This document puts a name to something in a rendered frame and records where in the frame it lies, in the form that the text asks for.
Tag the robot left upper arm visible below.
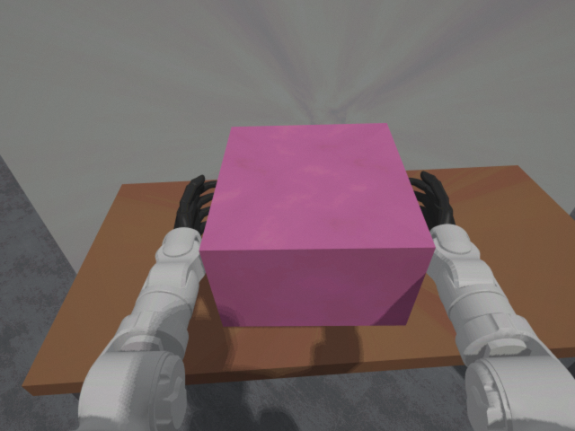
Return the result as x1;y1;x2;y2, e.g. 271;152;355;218
72;351;187;431

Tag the carton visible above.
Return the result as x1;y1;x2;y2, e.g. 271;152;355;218
199;123;436;327

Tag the right robot forearm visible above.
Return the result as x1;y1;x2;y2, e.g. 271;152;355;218
426;224;575;383

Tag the robot left hand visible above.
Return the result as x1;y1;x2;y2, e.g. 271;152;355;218
173;175;217;236

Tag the robot right upper arm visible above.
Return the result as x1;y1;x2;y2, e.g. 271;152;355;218
465;356;575;431

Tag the left robot forearm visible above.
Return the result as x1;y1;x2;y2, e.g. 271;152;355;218
78;227;206;426

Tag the robot right hand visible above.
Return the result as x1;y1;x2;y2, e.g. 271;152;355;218
409;171;456;230

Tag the table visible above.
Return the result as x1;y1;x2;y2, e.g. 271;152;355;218
22;165;575;400

